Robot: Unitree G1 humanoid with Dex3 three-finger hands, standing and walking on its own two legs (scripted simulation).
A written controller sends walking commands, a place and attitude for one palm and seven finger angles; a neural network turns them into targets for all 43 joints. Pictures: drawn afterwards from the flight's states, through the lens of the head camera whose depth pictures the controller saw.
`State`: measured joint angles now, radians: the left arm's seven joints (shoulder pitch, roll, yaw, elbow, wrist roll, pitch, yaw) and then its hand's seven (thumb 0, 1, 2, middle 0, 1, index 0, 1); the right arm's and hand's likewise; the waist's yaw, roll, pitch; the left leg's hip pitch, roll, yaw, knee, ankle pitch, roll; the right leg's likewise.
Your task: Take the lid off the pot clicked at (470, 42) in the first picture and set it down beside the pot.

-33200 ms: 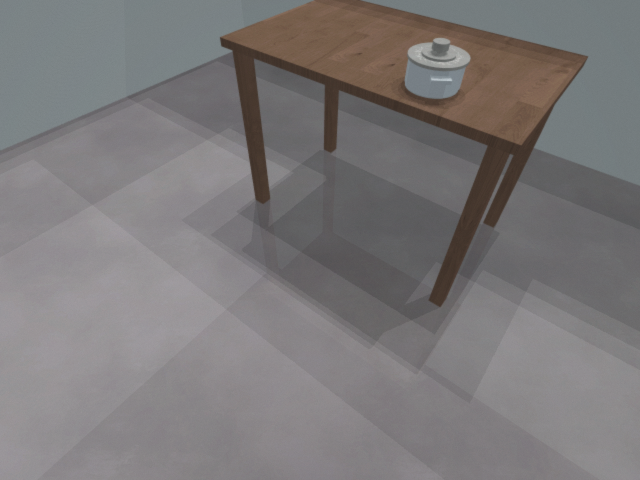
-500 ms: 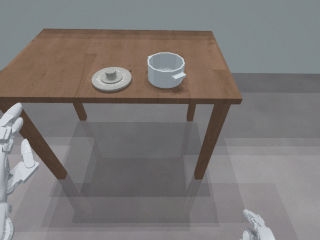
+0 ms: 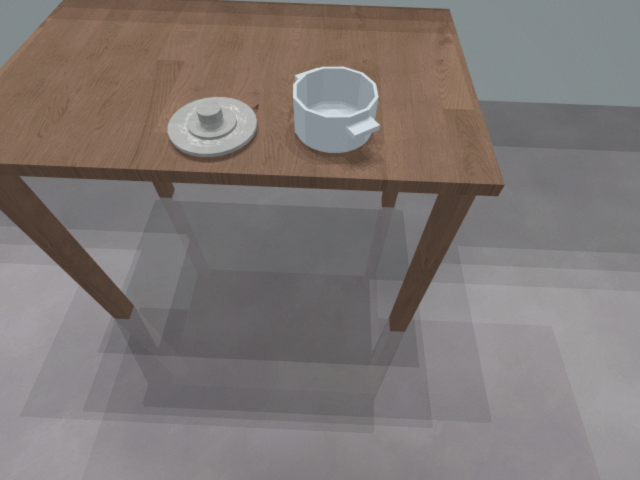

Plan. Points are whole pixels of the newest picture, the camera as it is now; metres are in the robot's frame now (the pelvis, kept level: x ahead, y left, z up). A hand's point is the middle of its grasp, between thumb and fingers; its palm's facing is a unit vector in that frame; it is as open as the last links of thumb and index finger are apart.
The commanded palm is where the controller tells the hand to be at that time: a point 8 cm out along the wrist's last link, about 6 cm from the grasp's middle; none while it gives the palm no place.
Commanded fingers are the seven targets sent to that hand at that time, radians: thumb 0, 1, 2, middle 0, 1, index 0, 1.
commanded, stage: stop stepping back and stand still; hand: left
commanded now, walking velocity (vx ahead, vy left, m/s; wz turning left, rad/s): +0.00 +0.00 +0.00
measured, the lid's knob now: (209, 112) +0.69 +0.23 +0.02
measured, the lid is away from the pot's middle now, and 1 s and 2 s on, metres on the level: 0.23 0.23 0.23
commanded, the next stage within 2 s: let the arm hang, fingers relaxed in 0.40 s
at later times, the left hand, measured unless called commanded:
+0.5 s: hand out of the picture +0.07 +0.16 -0.17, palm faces +0.01 -0.98 -0.21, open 7.3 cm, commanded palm none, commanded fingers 0.00 0.90 0.90 -0.20 -0.30 -0.20 -0.30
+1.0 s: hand out of the picture +0.03 +0.17 -0.17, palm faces +0.00 -0.98 -0.20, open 7.3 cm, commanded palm none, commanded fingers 0.00 0.90 0.90 -0.20 -0.30 -0.20 -0.30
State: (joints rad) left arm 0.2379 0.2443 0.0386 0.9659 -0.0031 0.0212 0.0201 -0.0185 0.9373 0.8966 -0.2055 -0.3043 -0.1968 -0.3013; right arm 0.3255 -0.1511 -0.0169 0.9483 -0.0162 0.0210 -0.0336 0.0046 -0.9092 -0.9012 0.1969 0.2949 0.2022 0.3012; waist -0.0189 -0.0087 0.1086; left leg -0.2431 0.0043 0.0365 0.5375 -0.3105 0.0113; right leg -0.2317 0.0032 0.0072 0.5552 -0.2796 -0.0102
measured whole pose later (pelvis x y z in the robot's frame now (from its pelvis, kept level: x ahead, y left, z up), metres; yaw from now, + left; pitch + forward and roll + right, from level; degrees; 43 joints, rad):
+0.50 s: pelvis +0.02 -0.01 +0.00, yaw -1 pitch -1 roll +0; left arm 0.20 0.16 0.04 1.06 0.01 0.00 0.04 0.00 0.93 0.90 -0.21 -0.30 -0.20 -0.30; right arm 0.26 -0.14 -0.04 1.05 -0.01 0.02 -0.04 0.00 -0.92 -0.90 0.20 0.29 0.20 0.30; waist -0.02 0.00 0.07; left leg -0.16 0.04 0.04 0.50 -0.33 -0.02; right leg -0.13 0.04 0.02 0.48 -0.33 -0.03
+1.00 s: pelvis +0.01 +0.00 +0.01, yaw -2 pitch -1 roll +0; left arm 0.24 0.15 0.03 1.11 0.01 0.00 0.04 0.01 0.92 0.90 -0.20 -0.30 -0.20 -0.30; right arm 0.28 -0.12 -0.03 1.09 -0.01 0.02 -0.04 0.00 -0.92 -0.90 0.20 0.29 0.20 0.30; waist -0.02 0.00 0.08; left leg -0.14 0.03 0.06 0.47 -0.31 0.00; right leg -0.12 0.03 0.03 0.45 -0.31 -0.02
